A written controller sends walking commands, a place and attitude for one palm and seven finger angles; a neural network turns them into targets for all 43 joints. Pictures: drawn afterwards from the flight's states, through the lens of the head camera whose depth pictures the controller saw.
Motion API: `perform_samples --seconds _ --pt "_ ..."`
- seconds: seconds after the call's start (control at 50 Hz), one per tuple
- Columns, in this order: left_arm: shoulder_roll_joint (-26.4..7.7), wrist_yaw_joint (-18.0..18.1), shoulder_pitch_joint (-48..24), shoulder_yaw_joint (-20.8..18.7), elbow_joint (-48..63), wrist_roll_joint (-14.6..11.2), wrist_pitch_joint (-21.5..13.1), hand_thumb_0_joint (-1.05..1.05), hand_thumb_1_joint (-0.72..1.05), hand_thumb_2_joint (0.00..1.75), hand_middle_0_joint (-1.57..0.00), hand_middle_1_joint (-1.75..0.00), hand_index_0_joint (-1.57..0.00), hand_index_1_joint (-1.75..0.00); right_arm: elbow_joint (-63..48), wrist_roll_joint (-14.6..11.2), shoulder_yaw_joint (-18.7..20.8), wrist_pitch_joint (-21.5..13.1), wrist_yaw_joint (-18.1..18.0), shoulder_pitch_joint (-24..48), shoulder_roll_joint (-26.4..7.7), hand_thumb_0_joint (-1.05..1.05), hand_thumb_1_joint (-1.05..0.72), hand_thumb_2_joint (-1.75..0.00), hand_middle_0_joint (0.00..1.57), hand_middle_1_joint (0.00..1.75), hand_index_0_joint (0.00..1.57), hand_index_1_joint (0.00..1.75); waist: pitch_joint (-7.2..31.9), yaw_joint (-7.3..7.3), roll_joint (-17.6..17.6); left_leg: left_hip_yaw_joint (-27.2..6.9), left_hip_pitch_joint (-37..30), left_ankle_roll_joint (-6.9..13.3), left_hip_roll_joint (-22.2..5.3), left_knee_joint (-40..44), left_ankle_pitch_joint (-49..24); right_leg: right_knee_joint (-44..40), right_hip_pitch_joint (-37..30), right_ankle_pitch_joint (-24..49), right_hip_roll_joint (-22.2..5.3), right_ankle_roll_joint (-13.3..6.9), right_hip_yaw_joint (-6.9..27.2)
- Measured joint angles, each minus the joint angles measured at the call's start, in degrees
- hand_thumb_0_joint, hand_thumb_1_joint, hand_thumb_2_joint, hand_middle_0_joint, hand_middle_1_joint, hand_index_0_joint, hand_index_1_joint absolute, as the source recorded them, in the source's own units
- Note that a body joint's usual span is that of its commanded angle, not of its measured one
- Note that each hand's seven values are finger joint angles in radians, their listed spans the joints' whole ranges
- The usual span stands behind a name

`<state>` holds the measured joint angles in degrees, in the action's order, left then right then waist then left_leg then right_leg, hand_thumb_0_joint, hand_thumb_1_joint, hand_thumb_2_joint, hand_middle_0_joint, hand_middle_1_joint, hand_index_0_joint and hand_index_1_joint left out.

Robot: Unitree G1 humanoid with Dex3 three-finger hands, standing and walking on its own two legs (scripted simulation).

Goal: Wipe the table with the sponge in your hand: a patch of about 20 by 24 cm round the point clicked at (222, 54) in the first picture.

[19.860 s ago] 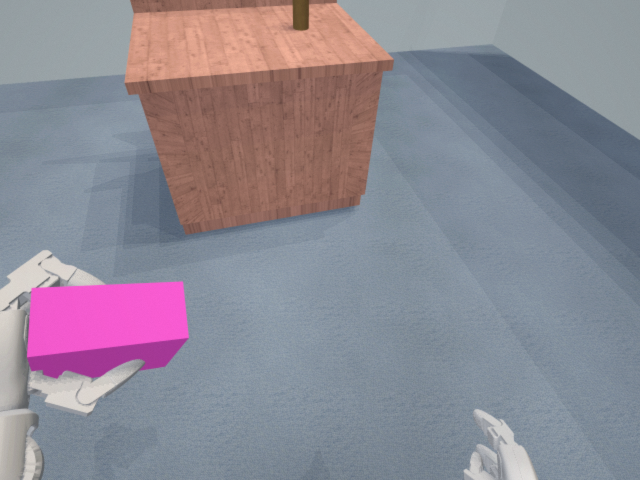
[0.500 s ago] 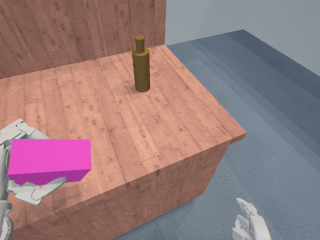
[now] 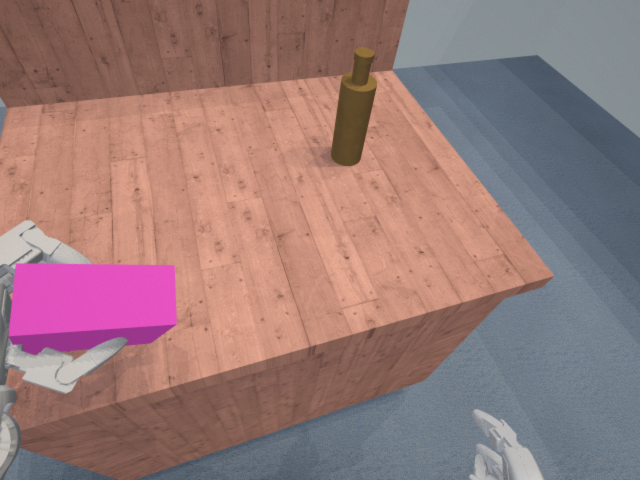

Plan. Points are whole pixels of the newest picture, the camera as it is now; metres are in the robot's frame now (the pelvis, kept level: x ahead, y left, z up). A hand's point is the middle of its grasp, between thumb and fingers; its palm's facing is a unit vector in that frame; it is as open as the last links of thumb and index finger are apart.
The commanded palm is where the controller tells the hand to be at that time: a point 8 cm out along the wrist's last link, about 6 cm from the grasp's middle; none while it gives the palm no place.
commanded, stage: come to a stop and stand still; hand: left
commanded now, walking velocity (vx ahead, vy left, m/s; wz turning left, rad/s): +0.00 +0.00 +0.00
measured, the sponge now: (118, 309) +0.24 +0.23 +0.12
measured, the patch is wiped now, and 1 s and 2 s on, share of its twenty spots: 0.00 0.00 0.00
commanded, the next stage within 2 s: look again from close up in 0.88 s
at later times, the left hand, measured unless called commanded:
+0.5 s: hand (23, 342) +0.19 +0.27 +0.16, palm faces +0.38 -0.86 -0.34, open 9.9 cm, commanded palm +0.12 +0.30 +0.18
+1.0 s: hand (37, 366) +0.17 +0.25 +0.16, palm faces +0.36 -0.87 -0.34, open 9.9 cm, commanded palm +0.11 +0.28 +0.18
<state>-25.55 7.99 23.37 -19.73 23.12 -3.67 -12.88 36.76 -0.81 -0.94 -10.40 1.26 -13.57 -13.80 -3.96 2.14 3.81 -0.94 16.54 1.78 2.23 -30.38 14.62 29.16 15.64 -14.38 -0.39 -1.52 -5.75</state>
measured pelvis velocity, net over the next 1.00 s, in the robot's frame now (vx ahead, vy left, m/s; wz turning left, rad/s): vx -0.04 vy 0.00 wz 0.01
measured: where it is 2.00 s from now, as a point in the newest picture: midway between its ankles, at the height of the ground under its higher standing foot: outside the picture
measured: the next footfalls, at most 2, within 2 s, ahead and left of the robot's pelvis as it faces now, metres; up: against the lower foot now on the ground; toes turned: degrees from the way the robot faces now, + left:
none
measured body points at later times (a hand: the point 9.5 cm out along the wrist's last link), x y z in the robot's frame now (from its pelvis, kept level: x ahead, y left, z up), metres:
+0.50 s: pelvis -0.03 +0.02 +0.00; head -0.02 +0.04 +0.45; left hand +0.16 +0.31 +0.18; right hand +0.14 -0.20 -0.07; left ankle +0.01 +0.10 -0.74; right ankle +0.01 -0.10 -0.74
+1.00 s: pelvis -0.04 +0.00 +0.00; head -0.03 +0.01 +0.45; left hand +0.14 +0.29 +0.18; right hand +0.14 -0.23 -0.06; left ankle +0.01 +0.10 -0.74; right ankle +0.01 -0.10 -0.74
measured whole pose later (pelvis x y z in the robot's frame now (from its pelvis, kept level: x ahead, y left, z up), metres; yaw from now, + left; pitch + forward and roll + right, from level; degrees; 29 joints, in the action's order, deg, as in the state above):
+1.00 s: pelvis -0.04 +0.00 +0.00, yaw +0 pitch -1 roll -1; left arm -22.5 6.2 25.7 -18.7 24.2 -5.7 -12.0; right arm 35.1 -2.2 -0.8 -11.6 -0.7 -12.2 -13.1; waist -2.0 0.8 0.8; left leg -1.5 16.4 1.7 2.0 -27.0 9.3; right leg 24.4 14.7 -8.5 0.0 -1.7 -6.4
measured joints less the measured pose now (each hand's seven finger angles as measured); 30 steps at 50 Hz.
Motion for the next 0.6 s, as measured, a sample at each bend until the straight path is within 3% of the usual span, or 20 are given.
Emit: perform_samples --seconds 0.18,0.32,0.6 --pt "-0.03 -0.13 -1.30 -1.21 2.40 -0.47 -2.33 -0.02 -0.48 1.03 -0.75 -1.36 -0.77 -1.35 -1.63 0.12 -0.42 -0.53 0.76 2.54 1.86 0.01 -0.90 -0.89 0.20 0.30 0.21 0.30 1.03 0.59 0.28 1.43 0.56 1.54 1.66 0.94 -1.78 0.73 1.54 1.29 -1.76 1.56 1.37" --pt "2.24 -0.89 -2.73 -0.17 -1.48 -0.22 -1.44 -0.02 -0.48 1.03 -0.75 -1.36 -0.77 -1.35 -2.24 -0.21 -0.90 0.13 0.50 2.75 2.77 0.01 -0.90 -0.89 0.20 0.30 0.21 0.30 1.48 0.81 -0.19 1.98 0.37 1.82 2.11 2.10 -3.22 0.52 1.88 2.42 -2.23 1.91 1.92" --pt "1.90 -1.67 0.60 -0.07 0.87 -1.80 -1.11 -0.01 -0.48 1.03 -0.75 -1.36 -0.77 -1.35 -0.19 -1.00 0.01 -0.97 -0.29 1.06 1.42 0.01 -0.90 -0.89 0.20 0.30 0.21 0.30 1.44 -0.81 -1.76 0.29 0.81 0.77 0.81 1.83 -4.09 -1.67 0.82 4.02 -0.86 0.70 0.13"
